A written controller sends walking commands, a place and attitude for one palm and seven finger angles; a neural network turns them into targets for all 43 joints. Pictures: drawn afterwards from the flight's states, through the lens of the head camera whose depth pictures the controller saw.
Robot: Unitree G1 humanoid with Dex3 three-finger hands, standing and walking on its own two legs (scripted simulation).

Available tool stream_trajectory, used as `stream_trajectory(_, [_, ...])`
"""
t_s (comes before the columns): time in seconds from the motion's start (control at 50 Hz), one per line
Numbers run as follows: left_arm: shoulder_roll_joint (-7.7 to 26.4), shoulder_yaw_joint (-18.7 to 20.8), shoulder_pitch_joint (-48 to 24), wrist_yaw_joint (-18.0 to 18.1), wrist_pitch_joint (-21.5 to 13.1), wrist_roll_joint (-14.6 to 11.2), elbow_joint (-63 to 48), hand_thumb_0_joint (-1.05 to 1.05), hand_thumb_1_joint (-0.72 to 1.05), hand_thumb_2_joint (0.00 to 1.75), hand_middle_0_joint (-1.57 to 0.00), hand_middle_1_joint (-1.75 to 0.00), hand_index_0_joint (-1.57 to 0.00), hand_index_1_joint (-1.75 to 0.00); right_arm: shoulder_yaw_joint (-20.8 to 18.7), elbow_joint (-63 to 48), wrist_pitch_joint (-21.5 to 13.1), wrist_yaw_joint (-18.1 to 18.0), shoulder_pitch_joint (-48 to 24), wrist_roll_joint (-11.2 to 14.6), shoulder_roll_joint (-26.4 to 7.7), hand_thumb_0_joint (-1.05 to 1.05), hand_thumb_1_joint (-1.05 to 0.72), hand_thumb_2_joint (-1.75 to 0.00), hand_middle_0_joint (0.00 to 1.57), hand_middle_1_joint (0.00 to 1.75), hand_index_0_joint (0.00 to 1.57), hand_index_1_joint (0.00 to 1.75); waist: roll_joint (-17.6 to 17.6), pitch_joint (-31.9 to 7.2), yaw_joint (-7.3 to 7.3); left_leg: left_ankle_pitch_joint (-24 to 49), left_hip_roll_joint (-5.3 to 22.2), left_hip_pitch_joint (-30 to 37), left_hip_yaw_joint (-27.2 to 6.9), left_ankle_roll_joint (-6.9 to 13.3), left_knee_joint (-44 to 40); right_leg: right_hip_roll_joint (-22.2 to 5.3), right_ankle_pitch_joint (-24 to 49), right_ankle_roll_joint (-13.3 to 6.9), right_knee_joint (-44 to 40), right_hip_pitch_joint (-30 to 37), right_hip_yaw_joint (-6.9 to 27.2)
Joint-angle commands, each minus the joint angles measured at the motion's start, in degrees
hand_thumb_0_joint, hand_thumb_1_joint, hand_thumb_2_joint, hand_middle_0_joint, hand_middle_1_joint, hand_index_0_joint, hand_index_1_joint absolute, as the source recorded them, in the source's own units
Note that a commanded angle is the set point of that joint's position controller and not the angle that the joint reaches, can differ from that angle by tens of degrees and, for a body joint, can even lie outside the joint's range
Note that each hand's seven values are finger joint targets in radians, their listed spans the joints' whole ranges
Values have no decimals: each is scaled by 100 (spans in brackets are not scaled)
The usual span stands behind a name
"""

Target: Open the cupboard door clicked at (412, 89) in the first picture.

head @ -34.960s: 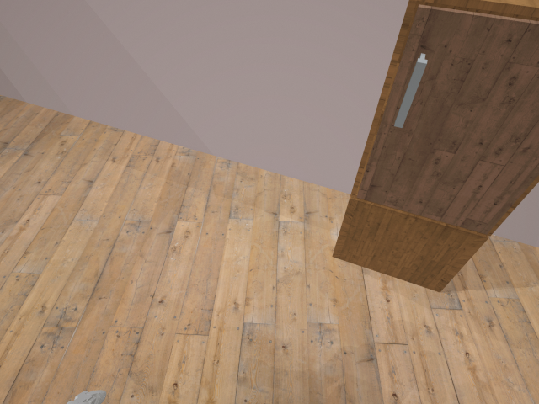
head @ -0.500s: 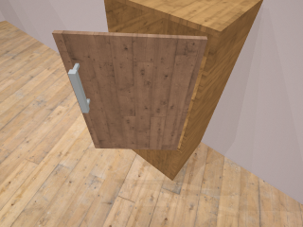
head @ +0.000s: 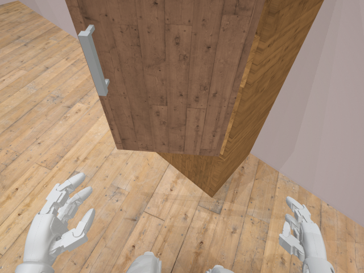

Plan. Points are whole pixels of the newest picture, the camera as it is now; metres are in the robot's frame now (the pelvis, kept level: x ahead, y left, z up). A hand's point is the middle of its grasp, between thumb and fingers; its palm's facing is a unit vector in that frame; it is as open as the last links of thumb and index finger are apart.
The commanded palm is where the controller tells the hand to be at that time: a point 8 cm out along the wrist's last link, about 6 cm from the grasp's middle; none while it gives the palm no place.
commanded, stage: raise the hand with hooked fingers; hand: left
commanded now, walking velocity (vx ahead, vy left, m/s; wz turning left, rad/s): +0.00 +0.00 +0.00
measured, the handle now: (97, 62) +0.55 +0.27 +0.15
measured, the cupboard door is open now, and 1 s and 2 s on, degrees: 38 38 38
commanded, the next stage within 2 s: move the hooked fingers beside the handle in 1.68 s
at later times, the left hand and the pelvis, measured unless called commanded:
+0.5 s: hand (61, 184) +0.25 +0.25 +0.09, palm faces +0.06 -1.00 -0.06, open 11.6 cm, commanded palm +0.22 +0.31 +0.10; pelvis +0.01 +0.01 +0.03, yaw +0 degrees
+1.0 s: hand (33, 145) +0.30 +0.30 +0.15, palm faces +0.08 -1.00 -0.04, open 13.9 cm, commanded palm +0.27 +0.35 +0.16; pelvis +0.02 +0.03 +0.05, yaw +0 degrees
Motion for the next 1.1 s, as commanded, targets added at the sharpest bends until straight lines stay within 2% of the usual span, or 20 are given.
stream_trajectory(0.0, [1135, 445, -1367, 278, -498, -80, -2518, 0, 39, 68, -24, -63, -24, -63, -19, -710, -306, -201, 163, -27, -546, 0, -90, -90, 20, 30, 20, 30, 542, -932, -344, 547, -152, 893, -220, 198, -674, 32, 129, 233, -1736, 380, 964])
stream_trajectory(0.02, [1209, 377, -1577, 243, -476, -49, -2480, 0, 36, 67, -24, -64, -24, -64, 19, -631, -315, -243, 228, -42, -593, 0, -90, -90, 20, 30, 20, 30, 329, -821, -459, 529, -111, 806, -287, 209, -626, 73, 142, 239, -1725, 337, 955])
stream_trajectory(0.06, [1229, 324, -1539, 84, -351, -46, -2110, 0, 32, 65, -24, -68, -24, -68, 72, -495, -365, -304, 217, -12, -609, 0, -90, -90, 20, 30, 20, 30, 513, -630, -486, 497, -108, 744, -302, 202, -635, 54, 156, 239, -1816, 337, 985])
stream_trajectory(0.12, [1440, 535, -1402, -180, 127, -150, -1528, 0, 25, 62, -25, -72, -25, -72, 141, -432, -384, -360, 201, 30, -668, 0, -90, -90, 20, 30, 20, 30, 592, -582, -355, 602, -122, 830, -353, 191, -841, 57, 294, 228, -1962, 625, 926])
stream_trajectory(0.14, [1489, 626, -1334, -237, 293, -186, -1466, 0, 22, 61, -25, -74, -25, -74, 154, -454, -381, -365, 205, 39, -664, 0, -90, -90, 20, 30, 20, 30, 534, -751, -273, 740, -137, 922, -346, 191, -939, 28, 486, 248, -1998, 831, 909])
stream_trajectory(0.22, [1599, 1073, -875, -181, 754, -381, -1217, 0, 13, 57, -25, -80, -25, -80, 162, -489, -375, -331, 118, 28, -589, 0, -90, -90, 20, 30, 20, 30, 434, -961, 30, 1191, -156, 1213, -375, 154, -1283, 21, 1124, 262, -2068, 1395, 740])
stream_trajectory(0.24, [1525, 1042, -892, -133, 765, -388, -1304, 0, 11, 56, -26, -81, -26, -81, 172, -515, -372, -310, 128, 16, -576, 0, -90, -90, 20, 30, 20, 30, 229, -953, 11, 1274, -155, 1249, -370, 157, -1359, 19, 1293, 292, -2070, 1426, 679])
stream_trajectory(0.28, [1514, 1094, -879, -36, 714, -379, -1276, 0, 6, 54, -26, -84, -26, -84, 145, -472, -380, -281, 174, 5, -589, 0, -90, -90, 20, 30, 20, 30, 103, -886, 2, 1299, -161, 1305, -348, 146, -1461, 25, 1365, 321, -2106, 1438, 619])
stream_trajectory(0.36, [1527, 1048, -1102, -2, 557, -332, -1254, 0, -3, 50, -27, -90, -27, -90, 128, -443, -407, -255, 284, -1, -662, 0, -90, -90, 20, 30, 20, 30, 116, -757, -79, 1297, -173, 1522, -297, 157, -1615, 60, 1402, 312, -2168, 1359, 537])
stream_trajectory(0.42, [1683, 1121, -1314, -78, 504, -360, -1253, 0, -10, 47, -27, -94, -27, -94, 126, -418, -429, -266, 348, 4, -733, 0, -90, -90, 20, 30, 20, 30, 159, -734, -77, 1354, -169, 1664, -312, 163, -1705, 85, 1471, 281, -2205, 1436, 514])
stream_trajectory(0.46, [1722, 1140, -1458, -132, 521, -356, -1307, 0, -15, 45, -27, -98, -27, -98, 127, -412, -430, -282, 385, 21, -743, 0, -90, -90, 20, 30, 20, 30, 342, -889, -82, 1412, -176, 1857, -284, 166, -1794, 91, 1562, 271, -2216, 1499, 463])
stream_trajectory(0.52, [1820, 1133, -1838, -164, 565, -380, -1421, 0, -22, 42, -28, -102, -28, -102, 154, -393, -444, -312, 395, 31, -786, 0, -90, -90, 20, 30, 20, 30, 492, -816, -96, 1535, -156, 2124, -341, 165, -1927, 148, 1722, 218, -2228, 1521, 359])
stream_trajectory(0.6, [1830, 1110, -2005, -135, 757, -307, -1392, 0, -31, 38, -29, -108, -29, -108, 176, -388, -435, -320, 403, 53, -773, 0, -90, -90, 20, 30, 20, 30, 766, -792, -97, 1638, -130, 2464, -386, 124, -2142, 171, 1813, 192, -2282, 1508, 206])
stream_trajectory(0.64, [1865, 1142, -2121, -138, 917, -304, -1249, 0, -36, 36, -29, -111, -29, -111, 189, -411, -389, -329, 402, 57, -797, 0, -90, -90, 20, 30, 20, 30, 575, -687, -99, 1682, -119, 2507, -422, 121, -2233, 195, 1888, 187, -2336, 1564, 180])
stream_trajectory(0.7, [1937, 1183, -2325, -140, 1145, -265, -1227, 0, -43, 33, -29, -115, -29, -115, 220, -467, -347, -334, 370, 65, -788, 0, -90, -90, 20, 30, 20, 30, 755, -749, -54, 1780, -109, 2682, -451, 89, -2366, 191, 1944, 172, -2393, 1676, 135])
stream_trajectory(0.76, [2022, 1229, -2608, -199, 1326, -266, -1168, 0, -50, 30, -30, -120, -30, -120, 252, -498, -292, -337, 351, 76, -783, 0, -90, -90, 20, 30, 20, 30, 720, -737, -57, 1887, -98, 2842, -465, 71, -2464, 214, 2045, 161, -2492, 1776, 130])
stream_trajectory(0.82, [2124, 1264, -2903, -231, 1478, -245, -1017, 0, -50, 30, -30, -120, -30, -120, 291, -498, -245, -356, 341, 75, -796, 0, -90, -90, 20, 30, 20, 30, 575, -614, -67, 1879, -79, 2906, -510, 67, -2559, 237, 2035, 146, -2578, 1827, 114])
stream_trajectory(0.9, [2244, 1360, -3301, -293, 1618, -245, -931, 0, -50, 30, -30, -120, -30, -120, 322, -479, -219, -382, 299, 83, -788, 0, -90, -90, 20, 30, 20, 30, 629, -683, -78, 1949, -80, 3080, -538, 52, -2668, 216, 2084, 150, -2692, 1917, 108])
stream_trajectory(0.94, [2356, 1393, -3483, -347, 1670, -218, -907, 0, -50, 30, -30, -120, -30, -120, 339, -465, -200, -400, 293, 88, -788, 0, -90, -90, 20, 30, 20, 30, 798, -758, -71, 2085, -84, 3221, -525, 52, -2692, 210, 2181, 131, -2746, 1996, 139])
stream_trajectory(1.08, [2637, 1581, -4005, -478, 1869, -243, -451, 0, -50, 30, -30, -120, -30, -120, 374, -405, -175, -463, 265, 111, -796, 0, -90, -90, 20, 30, 20, 30, 600, -634, -81, 1911, -92, 3320, -546, 73, -2900, 203, 2089, 136, -2995, 2128, 141])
